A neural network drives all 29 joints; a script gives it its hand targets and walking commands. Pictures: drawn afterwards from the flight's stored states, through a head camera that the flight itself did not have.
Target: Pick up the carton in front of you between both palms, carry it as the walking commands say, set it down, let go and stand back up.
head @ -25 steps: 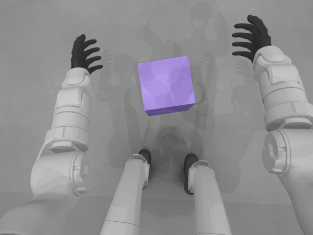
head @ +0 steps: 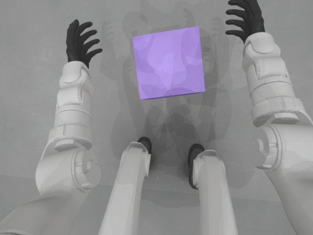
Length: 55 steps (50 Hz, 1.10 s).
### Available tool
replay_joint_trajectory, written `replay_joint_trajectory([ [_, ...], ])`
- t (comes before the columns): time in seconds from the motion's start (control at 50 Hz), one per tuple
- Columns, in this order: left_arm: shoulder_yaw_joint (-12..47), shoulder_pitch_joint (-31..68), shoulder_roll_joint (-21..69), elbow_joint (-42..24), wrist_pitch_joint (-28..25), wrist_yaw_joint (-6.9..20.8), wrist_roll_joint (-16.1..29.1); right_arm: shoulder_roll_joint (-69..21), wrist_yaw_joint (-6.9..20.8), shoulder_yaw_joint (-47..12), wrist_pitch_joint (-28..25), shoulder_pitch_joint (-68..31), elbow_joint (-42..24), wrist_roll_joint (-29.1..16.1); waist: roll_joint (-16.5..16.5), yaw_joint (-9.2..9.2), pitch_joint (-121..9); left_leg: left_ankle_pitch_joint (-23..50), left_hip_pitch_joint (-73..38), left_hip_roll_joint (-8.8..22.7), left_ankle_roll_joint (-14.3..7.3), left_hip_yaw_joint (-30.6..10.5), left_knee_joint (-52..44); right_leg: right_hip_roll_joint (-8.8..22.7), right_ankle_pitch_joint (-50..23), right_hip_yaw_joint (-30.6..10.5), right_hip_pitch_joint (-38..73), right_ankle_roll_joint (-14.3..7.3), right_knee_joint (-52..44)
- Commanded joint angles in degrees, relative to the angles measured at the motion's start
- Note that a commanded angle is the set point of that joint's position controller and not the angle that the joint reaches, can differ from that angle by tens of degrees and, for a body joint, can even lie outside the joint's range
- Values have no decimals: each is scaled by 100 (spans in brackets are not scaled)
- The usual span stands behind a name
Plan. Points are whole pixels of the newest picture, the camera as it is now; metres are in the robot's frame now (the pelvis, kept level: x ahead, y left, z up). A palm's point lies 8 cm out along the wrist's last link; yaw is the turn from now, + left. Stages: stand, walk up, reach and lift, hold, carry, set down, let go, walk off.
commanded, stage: reach and lift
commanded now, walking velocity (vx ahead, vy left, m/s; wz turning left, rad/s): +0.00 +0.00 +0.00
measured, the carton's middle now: (169, 70) +0.50 +0.03 -0.46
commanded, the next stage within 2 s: none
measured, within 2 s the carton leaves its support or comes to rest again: leaves its support in 1.42 s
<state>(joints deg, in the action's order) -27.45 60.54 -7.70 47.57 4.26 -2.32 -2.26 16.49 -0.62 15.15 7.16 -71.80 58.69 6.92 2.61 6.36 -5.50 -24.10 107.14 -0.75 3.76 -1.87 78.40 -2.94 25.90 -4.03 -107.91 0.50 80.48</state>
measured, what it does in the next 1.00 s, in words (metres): lowers itself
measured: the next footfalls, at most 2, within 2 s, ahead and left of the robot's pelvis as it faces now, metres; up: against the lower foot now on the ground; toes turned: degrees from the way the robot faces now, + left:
none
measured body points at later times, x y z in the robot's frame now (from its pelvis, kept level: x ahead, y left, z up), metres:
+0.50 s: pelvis -0.06 +0.01 -0.19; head +0.32 +0.01 +0.04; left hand +0.48 +0.22 -0.37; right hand +0.54 -0.14 -0.37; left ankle +0.06 +0.14 -0.55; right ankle +0.05 -0.12 -0.55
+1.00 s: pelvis -0.05 +0.00 -0.21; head +0.33 +0.00 +0.02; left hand +0.49 +0.21 -0.39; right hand +0.55 -0.12 -0.40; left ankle +0.06 +0.14 -0.55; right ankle +0.05 -0.11 -0.55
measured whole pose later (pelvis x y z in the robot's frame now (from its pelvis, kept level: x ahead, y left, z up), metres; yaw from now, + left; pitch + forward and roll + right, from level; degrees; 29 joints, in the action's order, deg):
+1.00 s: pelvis -0.05 +0.00 -0.21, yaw +1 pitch +38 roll +3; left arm -12.9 84.3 -14.4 63.8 2.9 -8.2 11.0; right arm 25.7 -3.1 -5.6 5.2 -93.6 71.7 -13.2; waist -0.1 5.9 22.5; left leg -32.1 129.5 -0.9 4.0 -1.1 123.8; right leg -2.8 34.3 -3.0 -130.3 0.8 126.9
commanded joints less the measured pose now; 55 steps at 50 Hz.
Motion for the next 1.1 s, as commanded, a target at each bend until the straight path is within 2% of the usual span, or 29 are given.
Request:
replay_joint_trajectory([
  [0.0, 227, 1144, -998, -497, -115, -157, 386, 605, -111, -578, -161, -1936, -1062, -367, 1174, 253, -5692, 2164, -1125, -324, 61, 751, 399, -26, -3029, 355, 4198, 185, 796],
  [0.02, 494, 1223, -662, -230, -84, -206, 275, 865, -106, -477, -168, -1802, -521, -493, 375, 208, -5277, 2169, -1461, -246, 153, 810, 718, -52, -2648, 312, 3432, 89, 880],
  [0.1, 370, 1313, -1169, -179, -151, -326, 370, 1007, -216, -670, -200, -1664, -532, -847, 284, 234, -6257, 2858, -1702, -225, 159, 841, 1557, -106, -3056, 222, 2986, 20, 1546],
  [0.16, 524, 2139, -1580, -471, -1, -416, 601, 1244, -270, -950, -52, -2791, -751, -1186, 497, 468, -6019, 1587, -751, -175, 79, 903, 1830, -57, -2123, 332, 3396, 110, 2091],
  [0.18, 886, 2246, -1385, -522, 23, -464, 733, 1053, -256, -936, -36, -2366, -537, -1181, 626, 69, -5996, 1856, -1279, -92, 111, 741, 1935, -139, -2002, 409, 2808, 107, 1997],
  [0.2, 912, 2301, -1438, -836, 47, -464, 883, 1210, -290, -1154, -24, -2577, -739, -1450, 574, 512, -6118, 1901, -1674, -169, 20, 804, 2105, -46, -1860, 446, 3041, 181, 2250],
  [0.22, 1181, 2750, -1407, -589, 144, -498, 1015, 1400, -338, -952, 0, -2956, -777, -1263, 399, 57, -6270, 1863, -1681, -130, 77, 817, 2202, -62, -1748, 397, 2941, 60, 2196],
  [0.24, 931, 2430, -1390, -201, 172, -479, 1214, 1817, -409, -968, 3, -3144, -489, -1234, 818, 294, -5927, 1330, -1482, -172, 20, 860, 2310, -49, -1185, 474, 2613, 114, 2269],
  [0.26, 1260, 2898, -1530, -334, 221, -517, 1177, 1595, -411, -995, 52, -3203, -329, -1335, 452, -174, -6121, 1196, -1493, -1, 68, 826, 2573, -61, -1301, 442, 2688, 59, 2402],
  [0.28, 1275, 2838, -1210, -64, 213, -517, 1248, 1758, -383, -911, 78, -3164, 28, -1328, -113, 276, -5265, 957, -1565, -122, 111, 904, 2438, -103, -753, 435, 2066, 63, 2427],
  [0.3, 903, 2634, -1550, 117, 201, -537, 1014, 1490, -330, -1124, 56, -3135, -4, -1320, 590, 160, -5049, 804, -1314, -61, -68, 701, 2502, -8, -593, 532, 1732, 173, 2553],
  [0.32, 1081, 3049, -1411, 105, 173, -549, 1005, 1575, -285, -1158, 44, -3282, 541, -1464, 136, 501, -4954, 590, -1634, -54, 39, 801, 2556, 65, -59, 480, 1456, 159, 2602],
  [0.34, 1156, 3267, -1285, 231, 212, -538, 1179, 1592, -265, -1327, 12, -3611, 616, -1437, 480, 34, -4494, 274, -809, -13, 34, 738, 2630, 109, -43, 553, 1473, 47, 2632],
  [0.38, 1208, 3171, -1278, 592, 119, -578, 1150, 1570, -230, -1714, -99, -3609, 490, -1795, 467, 383, -4830, 831, -1375, -15, 63, 769, 2967, 100, -447, 394, 1527, 87, 2815],
  [0.4, 1325, 3468, -1132, 634, 81, -529, 1139, 1747, -224, -1267, -197, -3491, 1112, -1548, 19, 30, -4272, 632, -1126, -38, 136, 775, 2948, 60, -273, 495, 1234, 33, 2992],
  [0.42, 1147, 3399, -1421, 970, 54, -565, 1036, 1596, -267, -1585, -194, -3897, 1076, -1885, 352, 459, -4087, 458, -851, 127, 29, 726, 2965, 164, -192, 321, 1162, 3, 2942],
  [0.44, 1206, 3807, -1667, 633, -1, -607, 1130, 1807, -233, -1549, -265, -3942, 602, -1696, 343, 26, -4864, 589, -1440, 23, 15, 668, 3137, 39, -519, 495, 1774, 139, 3145],
  [0.5, 1302, 4110, -1758, 786, -180, -612, 1137, 1979, -260, -1523, -319, -4259, 733, -1818, 243, 402, -4613, 1252, -2118, 1, -69, 558, 3392, 210, -379, 517, 719, 117, 3364],
  [0.56, 1572, 4058, -1500, 921, -143, -624, 1513, 1898, -293, -1654, -376, -4139, 829, -1769, 492, 34, -4637, 1705, -1803, -41, -34, 429, 3677, 113, -931, 535, 955, 86, 3559],
  [0.62, 1610, 3698, -1361, 1461, -139, -678, 1338, 1655, -279, -2162, -350, -4060, 825, -2167, 323, 358, -4376, 1655, -1777, -5, 21, 590, 3651, 77, -1075, 424, 1334, 103, 3609],
  [0.64, 1693, 4073, -1361, 1215, -146, -629, 1589, 1802, -260, -1893, -429, -4195, 608, -1999, 220, -25, -4293, 1666, -1442, -94, 30, 489, 3636, 182, -1184, 494, 1173, 24, 3727],
  [0.66, 1503, 3761, -1475, 1279, -176, -623, 1682, 1855, -269, -2184, -453, -4075, 543, -2071, 717, 46, -4744, 1820, -1864, -84, -18, 528, 3906, 192, -1184, 389, 1397, 138, 3722],
  [0.68, 1611, 3800, -1558, 981, -234, -660, 1459, 1772, -284, -1847, -466, -4006, 367, -2051, 276, 238, -4532, 1737, -1263, -109, 1, 543, 3868, 91, -1514, 366, 1379, 88, 3875],
  [0.76, 1691, 3705, -1367, 713, -268, -684, 1573, 1616, -277, -1893, -389, -3674, 605, -1930, 394, 45, -4605, 1914, -1355, -90, -3, 478, 3879, 111, -1594, 297, 1533, 144, 3843],
  [0.82, 1394, 3170, -1448, 1271, -244, -601, 1372, 1494, -288, -2137, -368, -3743, 268, -2050, 788, 523, -4586, 1821, -1361, -174, -37, 650, 3941, 46, -1380, 288, 1375, 200, 3574],
  [0.92, 1464, 3983, -1399, 1059, -237, -579, 1327, 1052, -200, -2123, -262, -3771, 988, -2130, 521, 475, -3790, 972, -797, -59, -61, 691, 3848, 155, -751, 100, 1281, 51, 3498],
  [0.98, 1671, 3809, -761, 751, -232, -538, 1436, 1341, -279, -1669, -348, -3690, 822, -1781, 39, 146, -4025, 1176, -1245, -179, 0, 646, 3788, 33, -745, 395, 983, 26, 3658],
  [1.02, 1430, 3941, -524, 1040, -131, -507, 1470, 1090, -301, -1987, -426, -4186, 497, -1691, 714, -210, -4221, 1382, -1340, -167, -18, 679, 3854, 24, -915, 534, 1191, 103, 3473],
  [1.08, 1578, 3956, -647, 623, -193, -639, 1264, 913, -374, -1925, -347, -4240, 552, -1774, 340, 163, -4463, 1446, -1330, -170, -25, 640, 3755, -50, -1033, 362, 1419, 49, 3464],
])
